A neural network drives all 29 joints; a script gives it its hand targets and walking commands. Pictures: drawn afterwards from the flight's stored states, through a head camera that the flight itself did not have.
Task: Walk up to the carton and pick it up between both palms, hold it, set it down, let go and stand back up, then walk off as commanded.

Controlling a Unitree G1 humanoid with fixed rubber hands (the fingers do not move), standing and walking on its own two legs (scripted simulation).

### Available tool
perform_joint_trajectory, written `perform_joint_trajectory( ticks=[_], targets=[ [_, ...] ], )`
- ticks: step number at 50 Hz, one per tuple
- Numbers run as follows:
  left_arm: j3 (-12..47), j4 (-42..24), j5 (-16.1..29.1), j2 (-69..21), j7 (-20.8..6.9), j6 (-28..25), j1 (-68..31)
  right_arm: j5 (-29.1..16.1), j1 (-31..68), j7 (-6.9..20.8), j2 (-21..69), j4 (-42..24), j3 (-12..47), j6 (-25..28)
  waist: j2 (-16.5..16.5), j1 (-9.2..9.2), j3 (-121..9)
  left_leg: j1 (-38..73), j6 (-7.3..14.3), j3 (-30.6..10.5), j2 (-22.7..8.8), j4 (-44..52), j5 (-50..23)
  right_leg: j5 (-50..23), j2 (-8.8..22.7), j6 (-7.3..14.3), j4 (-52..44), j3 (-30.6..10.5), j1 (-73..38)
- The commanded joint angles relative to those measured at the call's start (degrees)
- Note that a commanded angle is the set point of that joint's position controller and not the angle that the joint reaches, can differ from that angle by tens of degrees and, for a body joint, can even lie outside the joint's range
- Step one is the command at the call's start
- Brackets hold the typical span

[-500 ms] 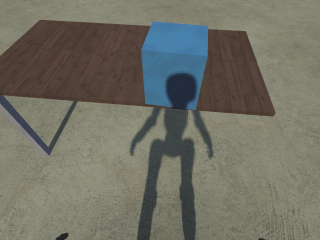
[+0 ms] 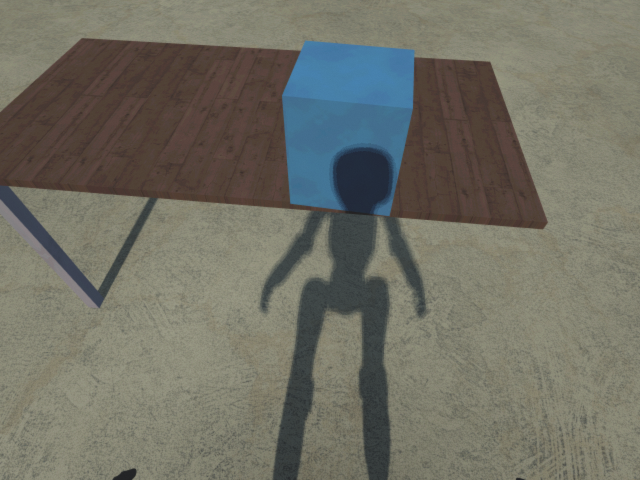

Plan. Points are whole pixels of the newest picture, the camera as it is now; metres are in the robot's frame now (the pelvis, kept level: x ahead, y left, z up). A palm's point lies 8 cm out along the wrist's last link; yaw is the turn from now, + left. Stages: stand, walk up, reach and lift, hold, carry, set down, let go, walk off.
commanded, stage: stand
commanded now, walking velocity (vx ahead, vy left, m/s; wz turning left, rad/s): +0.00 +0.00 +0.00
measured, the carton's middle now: (348, 131) +0.72 -0.05 +0.01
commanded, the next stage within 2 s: none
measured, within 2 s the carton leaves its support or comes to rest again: neither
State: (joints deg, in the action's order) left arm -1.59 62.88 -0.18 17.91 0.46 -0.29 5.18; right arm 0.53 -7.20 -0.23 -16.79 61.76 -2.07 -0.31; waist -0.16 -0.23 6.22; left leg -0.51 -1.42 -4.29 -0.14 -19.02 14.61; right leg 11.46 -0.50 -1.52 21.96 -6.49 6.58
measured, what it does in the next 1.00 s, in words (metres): stands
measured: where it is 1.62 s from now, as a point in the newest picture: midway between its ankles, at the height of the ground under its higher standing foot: outside the picture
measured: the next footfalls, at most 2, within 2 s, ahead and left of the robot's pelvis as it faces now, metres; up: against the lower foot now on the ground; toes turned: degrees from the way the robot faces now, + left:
none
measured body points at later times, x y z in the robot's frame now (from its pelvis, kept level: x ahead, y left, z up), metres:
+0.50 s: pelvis -0.01 +0.00 +0.00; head +0.01 +0.00 +0.45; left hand +0.07 +0.29 -0.13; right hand +0.06 -0.29 -0.14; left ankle -0.04 +0.14 -0.75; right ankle +0.01 -0.14 -0.75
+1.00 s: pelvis -0.02 +0.00 +0.00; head +0.00 -0.01 +0.45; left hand +0.07 +0.29 -0.13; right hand +0.05 -0.29 -0.14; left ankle -0.04 +0.14 -0.75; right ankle +0.01 -0.14 -0.75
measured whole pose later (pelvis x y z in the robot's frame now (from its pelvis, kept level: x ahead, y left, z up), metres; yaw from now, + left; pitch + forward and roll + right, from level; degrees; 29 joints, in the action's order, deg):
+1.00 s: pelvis -0.02 +0.00 +0.00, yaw +0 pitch -4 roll +0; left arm -1.4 63.7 -0.1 18.0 -0.1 -0.5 5.3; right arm 0.7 -7.5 0.1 -17.0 62.5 -1.7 0.1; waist 0.0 -0.2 6.3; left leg -2.1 -1.9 -4.1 -0.5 -19.3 13.3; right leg 9.6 -0.5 -1.4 21.5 -6.1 7.8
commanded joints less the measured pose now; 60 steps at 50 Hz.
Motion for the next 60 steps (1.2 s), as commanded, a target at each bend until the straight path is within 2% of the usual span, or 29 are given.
perform_joint_trajectory(
  ticks=[1, 36, 46, 49, 54, 60],
  targets=[
    [-2.4, -4.2, 0.1, 12.6, 0.6, -1.5, -2.4, 0.1, 1.2, -0.6, -13.5, -3.8, -2.5, 1.5, 0.5, 0.1, -6.9, -2.3, 2.3, -2.0, -5.4, 3.2, -14.0, -17.1, 5.6, 3.2, -2.6, -2.7, -2.5],
    [-2.2, -3.5, 0.1, 12.7, 0.2, -1.6, -2.3, 0.2, 0.6, -0.4, -13.6, -3.0, -2.3, 1.6, 0.1, 0.02, -6.2, -3.8, 2.4, -2.6, -5.6, 3.8, -9.1, -11.3, 5.7, 3.2, -4.0, -3.1, -1.1],
    [-2.3, -3.4, 0.1, 13.1, 0.2, -1.6, -2.4, 0.1, 0.8, -0.3, -13.5, -3.1, -2.2, 1.7, -0.1, 0.07, -6.0, -4.4, 2.4, -2.2, -5.6, 3.8, -8.4, -11.3, 5.8, 3.2, -4.4, -3.3, -1.0],
    [-2.2, -3.3, 0.1, 12.9, 0.1, -1.6, -1.8, 0.1, 0.7, -0.4, -13.8, -3.0, -2.1, 1.8, 0.9, 0.14, -6.6, -4.0, 2.3, -2.3, -5.6, 3.7, -8.9, -11.5, 5.7, 3.2, -4.2, -3.2, -1.1],
    [-2.2, -3.2, 0.2, 13.0, 0.2, -1.7, -1.8, 0.1, 0.5, -0.3, -13.7, -2.9, -2.1, 1.7, -0.2, 0.08, -6.7, -3.9, 2.4, -2.3, -5.6, 3.5, -9.1, -11.7, 5.8, 3.2, -4.1, -3.1, -1.1],
    [-2.2, -3.2, 0.1, 13.1, 0.2, -1.6, -1.8, 0.2, 0.5, -0.4, -13.7, -2.9, -2.1, 1.6, 0.7, 0.12, -6.3, -4.1, 2.3, -2.3, -5.6, 3.7, -9.4, -12.0, 5.9, 3.2, -4.0, -3.1, -1.1]
  ],
)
